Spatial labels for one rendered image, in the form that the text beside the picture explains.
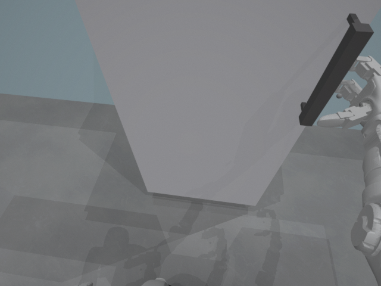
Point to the robot right hand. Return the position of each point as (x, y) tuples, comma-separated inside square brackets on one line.
[(370, 70)]

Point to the handle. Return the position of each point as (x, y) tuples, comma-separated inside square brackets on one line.
[(355, 39)]

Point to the right robot upper arm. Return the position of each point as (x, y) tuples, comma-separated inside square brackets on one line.
[(366, 237)]

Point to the fridge door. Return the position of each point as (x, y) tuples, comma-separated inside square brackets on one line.
[(209, 92)]

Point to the right robot forearm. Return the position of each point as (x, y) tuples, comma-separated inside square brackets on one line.
[(372, 161)]

